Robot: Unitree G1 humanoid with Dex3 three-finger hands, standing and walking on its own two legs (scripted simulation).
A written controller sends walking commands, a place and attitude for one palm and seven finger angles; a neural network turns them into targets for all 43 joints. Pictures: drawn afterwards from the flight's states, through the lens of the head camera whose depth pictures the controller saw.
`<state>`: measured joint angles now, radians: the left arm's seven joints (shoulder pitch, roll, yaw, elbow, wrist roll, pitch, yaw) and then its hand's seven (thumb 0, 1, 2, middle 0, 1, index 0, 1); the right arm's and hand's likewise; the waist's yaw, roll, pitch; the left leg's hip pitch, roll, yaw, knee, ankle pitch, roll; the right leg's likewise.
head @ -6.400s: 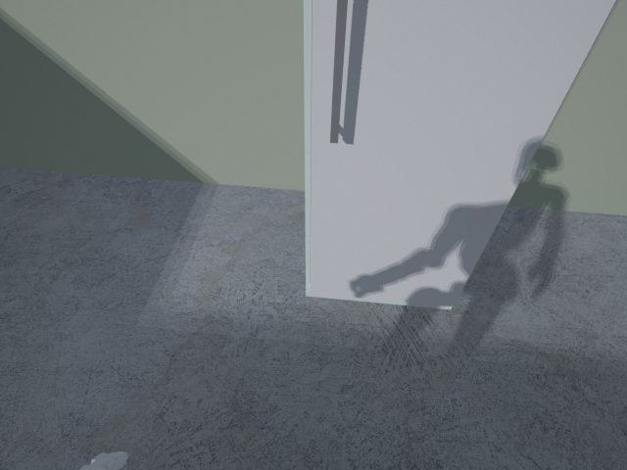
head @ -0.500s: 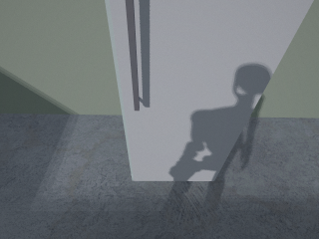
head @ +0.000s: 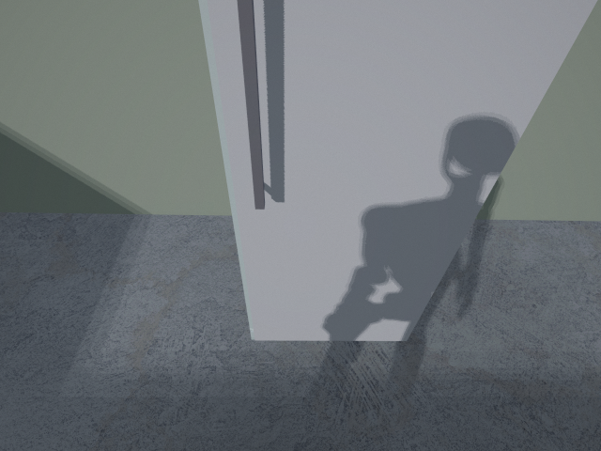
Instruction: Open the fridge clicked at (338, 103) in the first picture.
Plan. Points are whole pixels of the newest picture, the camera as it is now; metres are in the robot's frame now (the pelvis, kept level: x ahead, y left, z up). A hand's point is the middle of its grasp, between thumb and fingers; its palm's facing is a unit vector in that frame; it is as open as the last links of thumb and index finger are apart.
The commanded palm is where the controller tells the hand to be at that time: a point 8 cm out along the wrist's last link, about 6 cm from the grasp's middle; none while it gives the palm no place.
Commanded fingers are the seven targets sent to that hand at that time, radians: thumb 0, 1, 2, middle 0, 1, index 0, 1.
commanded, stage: look again from close up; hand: left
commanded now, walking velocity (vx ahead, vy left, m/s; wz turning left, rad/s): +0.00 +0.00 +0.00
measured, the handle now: (253, 89) +0.54 +0.11 +0.22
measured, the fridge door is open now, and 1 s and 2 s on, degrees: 0 0 0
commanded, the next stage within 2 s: raise the hand to about handle height in 0.92 s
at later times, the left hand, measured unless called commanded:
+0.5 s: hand out of the picture -0.01 +0.15 -0.18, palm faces +0.03 -0.99 -0.14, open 7.4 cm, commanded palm none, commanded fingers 0.00 0.90 0.90 -0.20 -0.30 -0.20 -0.30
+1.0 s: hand out of the picture +0.00 +0.15 -0.18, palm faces +0.03 -0.99 -0.15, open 7.4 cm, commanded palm none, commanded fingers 0.00 0.90 0.90 -0.20 -0.30 -0.20 -0.30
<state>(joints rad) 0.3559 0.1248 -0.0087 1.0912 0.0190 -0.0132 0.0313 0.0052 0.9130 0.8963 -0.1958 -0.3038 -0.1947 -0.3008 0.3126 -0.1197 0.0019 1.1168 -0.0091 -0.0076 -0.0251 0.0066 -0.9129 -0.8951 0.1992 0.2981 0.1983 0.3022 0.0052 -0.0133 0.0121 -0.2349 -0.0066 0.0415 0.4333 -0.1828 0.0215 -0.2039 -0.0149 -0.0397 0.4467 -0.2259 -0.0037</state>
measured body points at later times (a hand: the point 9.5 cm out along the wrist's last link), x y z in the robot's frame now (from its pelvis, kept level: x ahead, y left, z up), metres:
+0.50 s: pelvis +0.01 +0.00 +0.00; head +0.01 +0.01 +0.45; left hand -0.01 +0.20 -0.16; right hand +0.00 -0.21 -0.16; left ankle +0.03 +0.10 -0.74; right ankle +0.01 -0.12 -0.74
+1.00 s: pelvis +0.02 -0.01 +0.00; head +0.02 +0.00 +0.45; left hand +0.00 +0.20 -0.16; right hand +0.01 -0.22 -0.16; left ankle +0.03 +0.10 -0.74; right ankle +0.01 -0.12 -0.74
